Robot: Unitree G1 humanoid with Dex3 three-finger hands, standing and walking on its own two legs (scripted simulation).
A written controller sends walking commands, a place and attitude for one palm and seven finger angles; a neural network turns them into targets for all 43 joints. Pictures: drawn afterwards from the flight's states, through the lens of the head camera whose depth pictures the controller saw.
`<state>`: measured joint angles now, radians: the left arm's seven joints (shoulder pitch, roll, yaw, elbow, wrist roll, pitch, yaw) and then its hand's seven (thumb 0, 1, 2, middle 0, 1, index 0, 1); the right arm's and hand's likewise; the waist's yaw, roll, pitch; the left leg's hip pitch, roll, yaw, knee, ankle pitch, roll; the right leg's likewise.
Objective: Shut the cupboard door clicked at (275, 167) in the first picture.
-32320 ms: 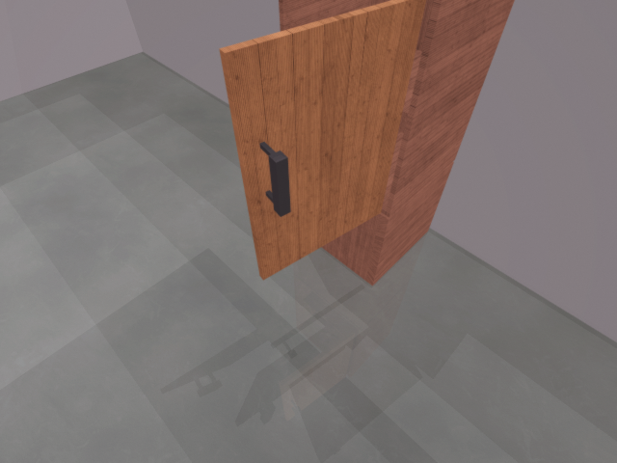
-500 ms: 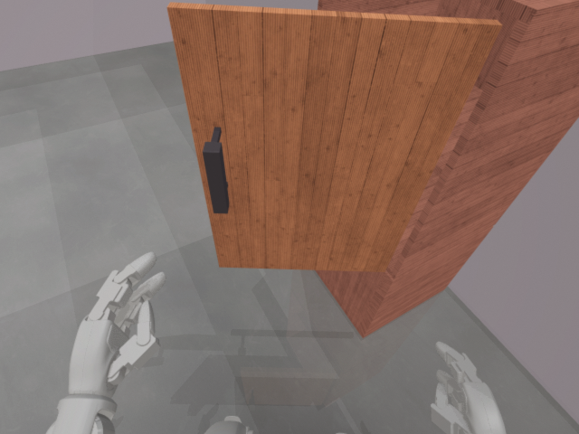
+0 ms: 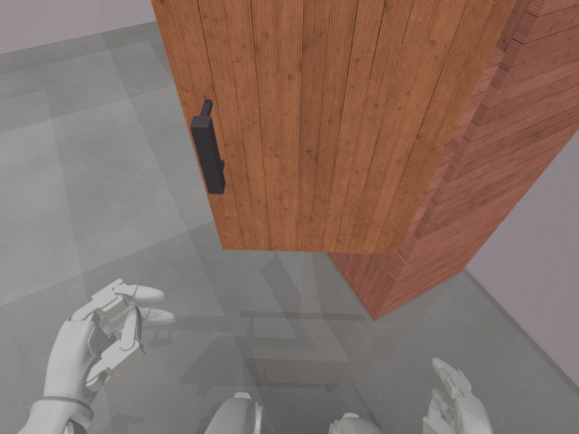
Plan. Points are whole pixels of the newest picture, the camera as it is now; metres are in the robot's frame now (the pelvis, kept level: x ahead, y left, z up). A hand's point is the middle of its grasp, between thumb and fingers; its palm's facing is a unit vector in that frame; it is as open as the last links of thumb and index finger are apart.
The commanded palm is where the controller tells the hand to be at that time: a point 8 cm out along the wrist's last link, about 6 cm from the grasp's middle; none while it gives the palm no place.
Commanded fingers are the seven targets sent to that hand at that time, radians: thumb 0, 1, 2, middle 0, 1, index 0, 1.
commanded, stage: raise the hand and make a fist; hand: left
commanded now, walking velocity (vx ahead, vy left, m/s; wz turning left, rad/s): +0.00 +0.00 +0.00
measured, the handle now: (212, 148) +0.51 +0.16 +0.10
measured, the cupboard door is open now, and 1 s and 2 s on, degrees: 60 60 60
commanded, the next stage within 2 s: bring the fist close to the handle in 1.14 s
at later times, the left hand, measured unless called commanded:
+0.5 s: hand (112, 338) +0.21 +0.21 +0.08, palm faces +0.02 -1.00 -0.03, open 3.1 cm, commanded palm +0.19 +0.27 +0.09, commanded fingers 0.00 0.90 0.90 -1.30 -1.50 -1.30 -1.50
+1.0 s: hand (117, 325) +0.22 +0.21 +0.10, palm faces +0.01 -1.00 -0.03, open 3.1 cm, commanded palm +0.20 +0.26 +0.10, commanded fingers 0.00 0.90 0.90 -1.30 -1.50 -1.30 -1.50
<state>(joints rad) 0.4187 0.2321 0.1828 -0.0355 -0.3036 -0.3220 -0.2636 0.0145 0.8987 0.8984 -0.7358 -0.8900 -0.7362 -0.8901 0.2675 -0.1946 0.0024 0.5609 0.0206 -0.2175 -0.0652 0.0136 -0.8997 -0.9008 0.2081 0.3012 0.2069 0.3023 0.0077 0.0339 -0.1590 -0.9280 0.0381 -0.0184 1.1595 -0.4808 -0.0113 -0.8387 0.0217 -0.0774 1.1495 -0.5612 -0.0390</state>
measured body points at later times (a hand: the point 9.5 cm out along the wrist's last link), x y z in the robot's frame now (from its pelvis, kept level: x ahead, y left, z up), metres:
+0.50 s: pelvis +0.00 +0.03 +0.02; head +0.04 +0.04 +0.46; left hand +0.21 +0.27 +0.09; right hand +0.20 -0.19 -0.04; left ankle +0.05 +0.13 -0.65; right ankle +0.00 -0.10 -0.65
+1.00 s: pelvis +0.00 +0.02 +0.03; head +0.03 +0.02 +0.48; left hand +0.22 +0.26 +0.10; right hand +0.17 -0.21 -0.04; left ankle +0.05 +0.13 -0.65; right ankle +0.00 -0.10 -0.65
